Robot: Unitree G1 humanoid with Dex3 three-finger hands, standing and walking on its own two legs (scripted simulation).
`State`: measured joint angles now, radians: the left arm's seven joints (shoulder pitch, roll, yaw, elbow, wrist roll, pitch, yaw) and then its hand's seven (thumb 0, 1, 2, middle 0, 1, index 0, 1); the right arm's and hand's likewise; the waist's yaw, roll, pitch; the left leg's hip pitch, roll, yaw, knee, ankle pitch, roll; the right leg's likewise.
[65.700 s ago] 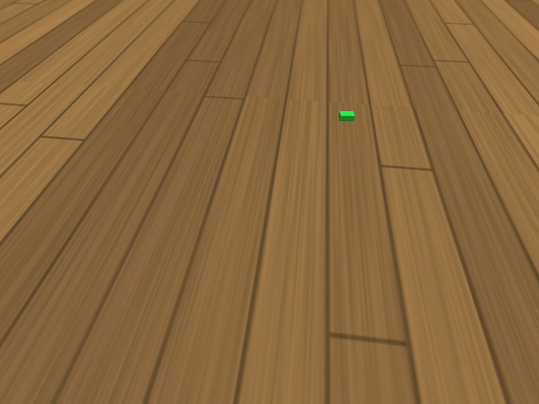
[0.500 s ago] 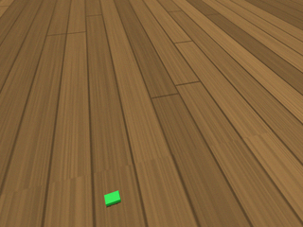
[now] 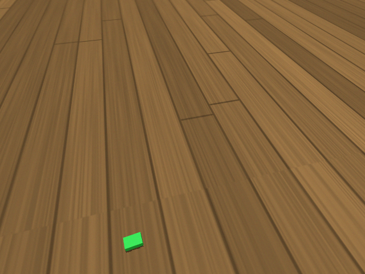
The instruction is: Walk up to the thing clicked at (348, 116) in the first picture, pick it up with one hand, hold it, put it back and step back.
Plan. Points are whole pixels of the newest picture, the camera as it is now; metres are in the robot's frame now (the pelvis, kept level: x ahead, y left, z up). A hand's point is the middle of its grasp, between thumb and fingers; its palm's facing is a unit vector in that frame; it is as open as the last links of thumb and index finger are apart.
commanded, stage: stand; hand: left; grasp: from above
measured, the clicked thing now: (133, 241) +0.46 +0.26 -0.76
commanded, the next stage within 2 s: step back in 0.40 s
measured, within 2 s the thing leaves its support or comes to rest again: neither
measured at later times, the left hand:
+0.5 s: hand out of the picture +0.07 +0.26 -0.16, palm faces +0.02 -0.94 -0.35, open 7.4 cm
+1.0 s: hand out of the picture +0.03 +0.31 -0.18, palm faces -0.10 -0.93 -0.37, open 7.4 cm
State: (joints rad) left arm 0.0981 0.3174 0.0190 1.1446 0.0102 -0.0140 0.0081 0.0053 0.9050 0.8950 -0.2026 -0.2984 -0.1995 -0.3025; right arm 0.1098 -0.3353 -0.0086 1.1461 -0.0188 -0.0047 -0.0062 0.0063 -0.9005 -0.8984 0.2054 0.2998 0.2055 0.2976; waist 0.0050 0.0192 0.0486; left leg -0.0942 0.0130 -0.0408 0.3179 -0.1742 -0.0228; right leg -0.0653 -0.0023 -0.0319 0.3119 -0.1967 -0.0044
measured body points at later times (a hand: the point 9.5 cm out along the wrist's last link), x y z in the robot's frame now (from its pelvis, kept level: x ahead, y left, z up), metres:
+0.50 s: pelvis -0.01 +0.00 -0.01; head +0.02 +0.00 +0.44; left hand +0.07 +0.31 -0.13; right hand +0.07 -0.30 -0.14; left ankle +0.00 +0.13 -0.75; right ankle -0.01 -0.11 -0.75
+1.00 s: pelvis -0.10 +0.05 -0.02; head -0.02 +0.06 +0.42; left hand +0.04 +0.36 -0.15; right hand -0.02 -0.26 -0.13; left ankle -0.04 +0.14 -0.75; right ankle -0.14 -0.08 -0.70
